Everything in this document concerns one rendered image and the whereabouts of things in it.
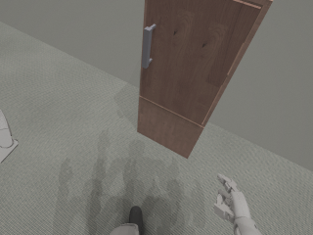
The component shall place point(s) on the cupboard door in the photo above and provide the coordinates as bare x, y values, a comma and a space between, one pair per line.
193, 46

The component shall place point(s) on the left robot hand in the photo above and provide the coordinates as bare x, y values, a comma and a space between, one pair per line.
7, 143

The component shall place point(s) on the left robot shin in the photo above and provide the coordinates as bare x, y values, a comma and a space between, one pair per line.
131, 224

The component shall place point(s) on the right robot hand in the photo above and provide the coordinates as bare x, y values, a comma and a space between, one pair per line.
235, 204

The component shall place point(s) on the robot right forearm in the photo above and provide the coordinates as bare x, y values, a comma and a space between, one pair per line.
245, 226

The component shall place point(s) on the handle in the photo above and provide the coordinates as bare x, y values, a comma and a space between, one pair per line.
147, 41

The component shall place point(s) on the left robot thigh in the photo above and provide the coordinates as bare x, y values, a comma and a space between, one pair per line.
125, 230

